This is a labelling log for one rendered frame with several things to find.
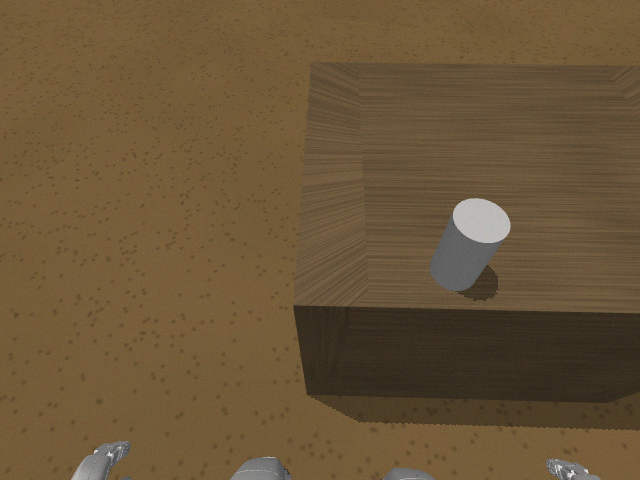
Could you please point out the can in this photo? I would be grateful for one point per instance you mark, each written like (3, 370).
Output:
(475, 231)

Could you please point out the left robot hand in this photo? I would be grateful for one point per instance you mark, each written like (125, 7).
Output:
(98, 465)

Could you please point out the right robot hand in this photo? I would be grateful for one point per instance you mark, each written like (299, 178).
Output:
(568, 471)

